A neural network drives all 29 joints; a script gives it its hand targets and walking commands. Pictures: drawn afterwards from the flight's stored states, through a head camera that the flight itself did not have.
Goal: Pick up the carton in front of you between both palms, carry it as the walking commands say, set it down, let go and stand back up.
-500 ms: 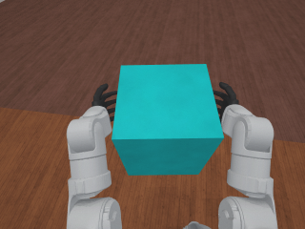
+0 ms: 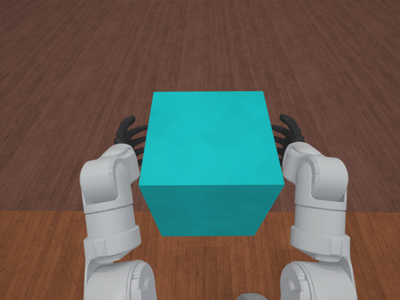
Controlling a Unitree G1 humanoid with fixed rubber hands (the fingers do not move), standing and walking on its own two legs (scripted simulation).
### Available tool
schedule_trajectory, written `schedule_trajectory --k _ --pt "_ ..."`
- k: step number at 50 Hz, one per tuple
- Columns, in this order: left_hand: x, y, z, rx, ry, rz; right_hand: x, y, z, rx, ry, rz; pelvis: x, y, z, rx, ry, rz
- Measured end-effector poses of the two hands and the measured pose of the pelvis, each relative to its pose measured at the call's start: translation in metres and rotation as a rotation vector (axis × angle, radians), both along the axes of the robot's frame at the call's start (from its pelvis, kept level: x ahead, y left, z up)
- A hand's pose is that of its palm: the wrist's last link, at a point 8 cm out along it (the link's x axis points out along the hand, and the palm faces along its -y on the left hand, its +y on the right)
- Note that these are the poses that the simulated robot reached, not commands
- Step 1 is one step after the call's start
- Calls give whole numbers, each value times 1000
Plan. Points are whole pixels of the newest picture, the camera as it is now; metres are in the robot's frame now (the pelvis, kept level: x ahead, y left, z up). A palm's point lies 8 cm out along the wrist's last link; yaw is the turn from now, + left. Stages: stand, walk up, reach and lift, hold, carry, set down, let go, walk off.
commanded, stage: carry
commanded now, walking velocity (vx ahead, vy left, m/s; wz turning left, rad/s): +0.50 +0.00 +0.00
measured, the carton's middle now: (208, 169) +0.35 -0.02 +0.06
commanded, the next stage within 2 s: none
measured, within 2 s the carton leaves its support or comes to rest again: neither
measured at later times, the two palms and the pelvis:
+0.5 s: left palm (127, 68) +0.60 +0.15 +0.16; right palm (245, 55) +0.64 -0.15 +0.16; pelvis +0.28 -0.04 +0.04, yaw +2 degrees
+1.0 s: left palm (134, 4) +0.92 +0.15 +0.20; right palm out of the picture +0.90 -0.15 +0.21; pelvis +0.57 +0.02 +0.07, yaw +0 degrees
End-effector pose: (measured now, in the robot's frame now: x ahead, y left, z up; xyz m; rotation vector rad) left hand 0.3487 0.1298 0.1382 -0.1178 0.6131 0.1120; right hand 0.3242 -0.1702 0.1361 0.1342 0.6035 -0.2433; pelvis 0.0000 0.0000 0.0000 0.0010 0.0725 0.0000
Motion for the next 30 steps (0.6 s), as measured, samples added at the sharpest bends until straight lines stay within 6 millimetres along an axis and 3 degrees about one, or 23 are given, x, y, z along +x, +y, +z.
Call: schedule_trajectory --k 5,12,17,22,25,30 --pt "51 -1 6 -33 -17 18 52 -2 14 -4 -18 -13 48 2 14 -9 4 0" --pt "130 6 30 2 -95 67 152 4 40 -7 -95 52 136 -12 18 -11 15 14" --pt "190 5 28 31 -74 112 230 5 28 5 -76 130 208 -30 8 -36 -4 41" --pt "224 16 16 29 29 184 286 18 15 55 25 173 256 -40 27 -9 -3 36" --pt "254 20 26 30 8 196 317 22 23 80 5 162 283 -40 38 2 1 38" --pt "320 23 56 25 -82 167 372 22 50 46 -86 139 338 -30 47 4 9 32"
